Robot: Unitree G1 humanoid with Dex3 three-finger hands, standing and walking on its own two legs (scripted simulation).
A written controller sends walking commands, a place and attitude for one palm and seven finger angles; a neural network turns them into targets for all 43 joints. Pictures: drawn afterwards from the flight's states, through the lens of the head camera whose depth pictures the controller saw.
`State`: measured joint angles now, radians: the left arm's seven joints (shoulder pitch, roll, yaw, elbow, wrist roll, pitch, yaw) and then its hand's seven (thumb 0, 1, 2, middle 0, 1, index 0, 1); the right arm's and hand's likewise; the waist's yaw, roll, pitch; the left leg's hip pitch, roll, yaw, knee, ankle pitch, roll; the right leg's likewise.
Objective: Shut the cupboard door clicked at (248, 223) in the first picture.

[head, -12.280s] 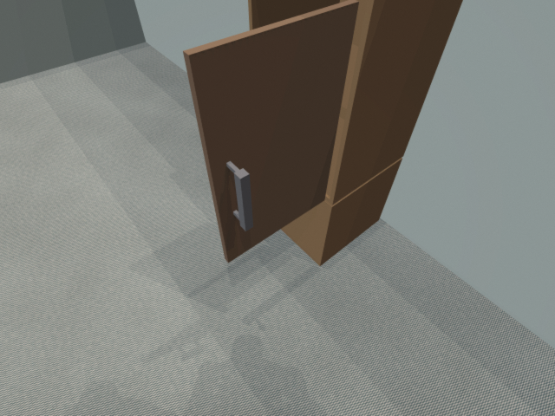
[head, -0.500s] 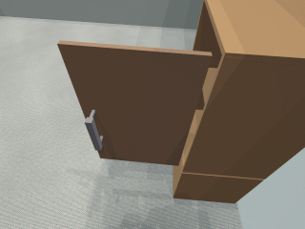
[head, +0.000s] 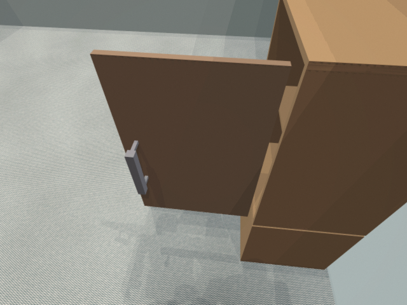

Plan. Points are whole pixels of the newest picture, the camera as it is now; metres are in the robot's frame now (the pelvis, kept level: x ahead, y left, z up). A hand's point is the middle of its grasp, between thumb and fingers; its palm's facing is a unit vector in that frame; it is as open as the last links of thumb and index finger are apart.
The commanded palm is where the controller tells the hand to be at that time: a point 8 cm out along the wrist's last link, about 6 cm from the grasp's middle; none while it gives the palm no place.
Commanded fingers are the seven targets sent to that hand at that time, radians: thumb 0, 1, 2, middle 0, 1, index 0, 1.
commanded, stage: come to a stop and stand still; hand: left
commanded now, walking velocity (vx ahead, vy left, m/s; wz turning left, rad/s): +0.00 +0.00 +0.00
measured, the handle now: (139, 168) +0.47 +0.22 -0.08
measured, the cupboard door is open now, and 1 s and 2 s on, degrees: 89 89 89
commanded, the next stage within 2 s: look again from close up in 0.84 s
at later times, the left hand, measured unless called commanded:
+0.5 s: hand out of the picture +0.00 +0.21 -0.17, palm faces -0.03 -0.98 -0.21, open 7.4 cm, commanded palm none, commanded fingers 0.00 0.90 0.90 -0.20 -0.30 -0.20 -0.30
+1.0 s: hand out of the picture -0.02 +0.21 -0.17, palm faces -0.01 -0.98 -0.19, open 7.4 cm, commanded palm none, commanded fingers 0.00 0.90 0.90 -0.20 -0.30 -0.20 -0.30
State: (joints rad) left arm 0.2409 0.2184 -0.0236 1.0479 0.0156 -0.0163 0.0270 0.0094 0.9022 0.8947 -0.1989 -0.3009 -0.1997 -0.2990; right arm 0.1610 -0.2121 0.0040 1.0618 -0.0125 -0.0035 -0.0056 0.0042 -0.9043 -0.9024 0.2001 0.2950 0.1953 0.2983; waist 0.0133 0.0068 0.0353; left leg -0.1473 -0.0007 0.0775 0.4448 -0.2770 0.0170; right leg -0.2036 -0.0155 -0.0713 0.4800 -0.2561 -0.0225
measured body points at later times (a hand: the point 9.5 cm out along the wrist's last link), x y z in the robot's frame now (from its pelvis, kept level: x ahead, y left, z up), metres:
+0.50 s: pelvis -0.02 +0.03 +0.00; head +0.00 +0.03 +0.45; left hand +0.00 +0.26 -0.16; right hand -0.01 -0.20 -0.16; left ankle -0.02 +0.11 -0.74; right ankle +0.00 -0.10 -0.74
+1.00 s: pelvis -0.02 +0.04 +0.00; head -0.01 +0.04 +0.45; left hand -0.02 +0.26 -0.16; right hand -0.02 -0.18 -0.16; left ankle -0.02 +0.11 -0.74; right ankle +0.00 -0.10 -0.74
